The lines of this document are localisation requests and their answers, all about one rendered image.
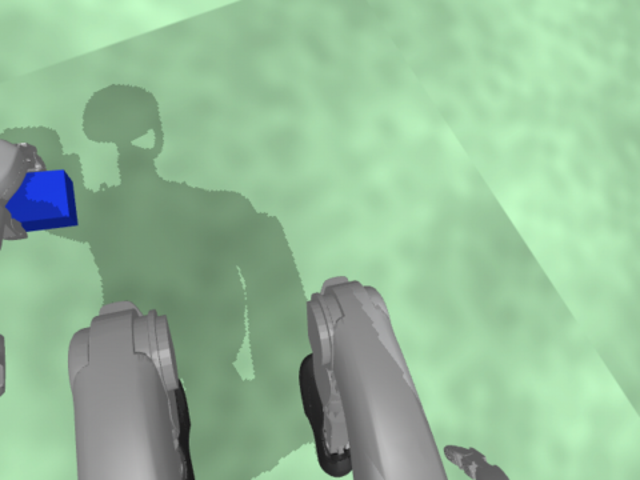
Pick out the left robot foot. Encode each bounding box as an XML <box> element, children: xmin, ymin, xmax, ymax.
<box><xmin>174</xmin><ymin>378</ymin><xmax>195</xmax><ymax>480</ymax></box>

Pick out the right robot foot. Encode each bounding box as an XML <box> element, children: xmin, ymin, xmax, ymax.
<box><xmin>299</xmin><ymin>354</ymin><xmax>352</xmax><ymax>477</ymax></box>

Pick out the small box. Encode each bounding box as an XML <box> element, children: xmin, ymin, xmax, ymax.
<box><xmin>5</xmin><ymin>170</ymin><xmax>78</xmax><ymax>232</ymax></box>

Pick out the left robot hand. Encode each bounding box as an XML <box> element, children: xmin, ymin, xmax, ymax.
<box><xmin>0</xmin><ymin>139</ymin><xmax>47</xmax><ymax>240</ymax></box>

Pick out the right robot hand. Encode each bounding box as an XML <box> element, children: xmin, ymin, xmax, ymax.
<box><xmin>444</xmin><ymin>445</ymin><xmax>510</xmax><ymax>480</ymax></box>

